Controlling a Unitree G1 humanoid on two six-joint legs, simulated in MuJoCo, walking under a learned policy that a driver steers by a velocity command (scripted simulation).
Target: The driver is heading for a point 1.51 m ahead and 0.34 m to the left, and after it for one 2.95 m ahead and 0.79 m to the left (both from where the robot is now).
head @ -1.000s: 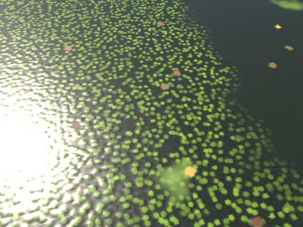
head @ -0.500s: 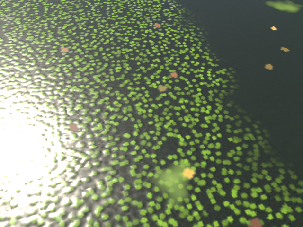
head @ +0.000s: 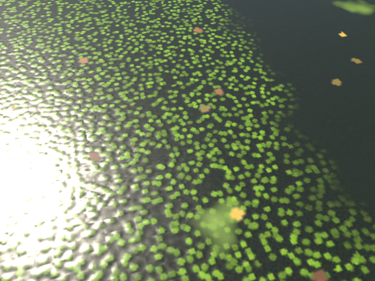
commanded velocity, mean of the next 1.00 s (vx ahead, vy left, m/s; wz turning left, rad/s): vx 0.27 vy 0.00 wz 0.00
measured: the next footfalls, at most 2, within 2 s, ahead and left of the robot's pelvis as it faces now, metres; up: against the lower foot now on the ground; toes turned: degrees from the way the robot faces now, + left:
right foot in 0.56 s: +0.11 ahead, -0.15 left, +0.00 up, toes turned -2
left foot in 1.04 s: +0.49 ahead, +0.06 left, +0.00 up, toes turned +2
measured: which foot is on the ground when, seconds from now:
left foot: down 0.00-0.56, up 0.58-1.00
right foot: down 0.00-0.30, up 0.32-0.54, down 0.56-1.00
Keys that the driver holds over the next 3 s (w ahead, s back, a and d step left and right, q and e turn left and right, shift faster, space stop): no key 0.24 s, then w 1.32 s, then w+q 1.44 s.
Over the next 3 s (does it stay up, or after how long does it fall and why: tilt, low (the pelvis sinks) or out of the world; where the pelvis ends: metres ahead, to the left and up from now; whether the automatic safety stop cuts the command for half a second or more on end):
stays up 1.36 0.13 0.00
